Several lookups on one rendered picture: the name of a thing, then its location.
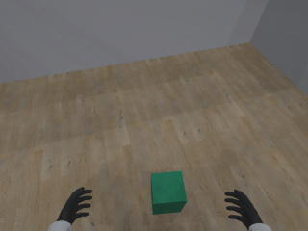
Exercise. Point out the right robot hand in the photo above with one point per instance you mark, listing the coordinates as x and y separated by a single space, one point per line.
249 215

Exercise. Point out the carton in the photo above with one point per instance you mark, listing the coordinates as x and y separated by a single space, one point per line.
168 194

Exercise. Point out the left robot hand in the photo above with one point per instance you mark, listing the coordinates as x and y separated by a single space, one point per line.
69 211

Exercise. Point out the left robot forearm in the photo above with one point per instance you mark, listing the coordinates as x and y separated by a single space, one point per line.
60 225

